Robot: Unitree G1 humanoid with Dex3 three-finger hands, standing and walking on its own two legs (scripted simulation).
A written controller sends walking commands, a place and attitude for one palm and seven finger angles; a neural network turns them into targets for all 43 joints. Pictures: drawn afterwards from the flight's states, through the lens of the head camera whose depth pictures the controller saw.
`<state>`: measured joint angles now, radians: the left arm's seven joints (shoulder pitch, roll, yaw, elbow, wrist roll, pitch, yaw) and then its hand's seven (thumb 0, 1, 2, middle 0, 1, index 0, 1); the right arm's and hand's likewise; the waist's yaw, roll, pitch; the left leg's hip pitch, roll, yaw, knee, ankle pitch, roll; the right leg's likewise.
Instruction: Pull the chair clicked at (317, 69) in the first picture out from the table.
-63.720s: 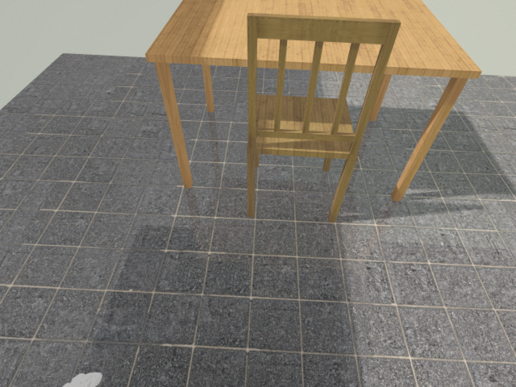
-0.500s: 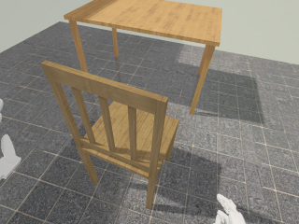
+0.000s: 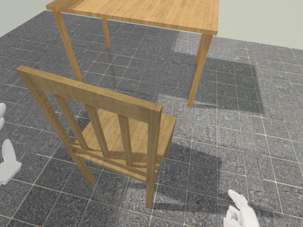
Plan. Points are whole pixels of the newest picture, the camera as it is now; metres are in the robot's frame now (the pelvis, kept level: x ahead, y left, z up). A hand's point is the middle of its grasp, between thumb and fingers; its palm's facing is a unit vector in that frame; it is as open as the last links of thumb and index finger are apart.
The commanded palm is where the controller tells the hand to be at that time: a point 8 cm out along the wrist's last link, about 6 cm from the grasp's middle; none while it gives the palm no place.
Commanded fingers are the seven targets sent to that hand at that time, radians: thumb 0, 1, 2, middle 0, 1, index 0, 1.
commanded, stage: stop stepping back and stand still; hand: left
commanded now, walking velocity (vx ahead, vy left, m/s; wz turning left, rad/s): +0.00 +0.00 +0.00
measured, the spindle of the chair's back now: (99, 134) +0.42 +0.20 -0.08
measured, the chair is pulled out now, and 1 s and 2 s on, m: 0.74 0.74 0.74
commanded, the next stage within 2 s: let the arm hang, fingers relaxed in 0.28 s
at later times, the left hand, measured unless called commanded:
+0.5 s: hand (48, 190) +0.21 +0.27 -0.01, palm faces +0.22 -0.88 -0.42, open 7.4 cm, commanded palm none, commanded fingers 0.00 0.90 0.90 -0.20 -0.30 -0.20 -0.30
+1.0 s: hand out of the picture -0.06 +0.19 -0.17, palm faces +0.06 -0.97 -0.25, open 7.3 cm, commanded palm none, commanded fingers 0.00 0.90 0.90 -0.20 -0.30 -0.20 -0.30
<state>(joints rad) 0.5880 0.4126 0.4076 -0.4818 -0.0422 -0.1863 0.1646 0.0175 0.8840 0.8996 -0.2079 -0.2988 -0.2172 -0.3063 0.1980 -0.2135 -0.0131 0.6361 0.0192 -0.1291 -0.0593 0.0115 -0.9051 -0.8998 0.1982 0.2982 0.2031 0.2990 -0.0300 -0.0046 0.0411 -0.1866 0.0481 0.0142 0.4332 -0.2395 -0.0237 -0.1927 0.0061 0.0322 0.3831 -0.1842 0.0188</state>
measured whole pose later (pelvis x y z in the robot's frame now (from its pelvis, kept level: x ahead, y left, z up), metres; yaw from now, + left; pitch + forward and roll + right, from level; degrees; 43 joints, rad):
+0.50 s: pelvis +0.00 +0.01 -0.01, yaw +2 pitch +1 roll +0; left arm 0.30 0.32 0.17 0.17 0.02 -0.04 0.05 0.01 0.90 0.90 -0.19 -0.30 -0.20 -0.30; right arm 0.15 -0.24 -0.01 0.77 -0.01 -0.07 0.01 0.01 -0.90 -0.90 0.20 0.30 0.20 0.30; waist 0.00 0.05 -0.02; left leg -0.27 0.00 -0.01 0.51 -0.27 0.00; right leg -0.27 -0.04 0.00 0.49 -0.25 0.04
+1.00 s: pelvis -0.02 +0.00 -0.01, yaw +2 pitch -1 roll +0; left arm 0.36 0.18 0.01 1.06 0.01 0.02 0.03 0.00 0.92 0.90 -0.19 -0.30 -0.20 -0.30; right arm 0.41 -0.14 0.00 1.07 -0.02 0.01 -0.01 0.01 -0.91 -0.90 0.20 0.30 0.20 0.30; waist -0.01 0.03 0.06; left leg -0.24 0.01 -0.01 0.48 -0.23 -0.01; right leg -0.25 -0.03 0.00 0.47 -0.21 0.02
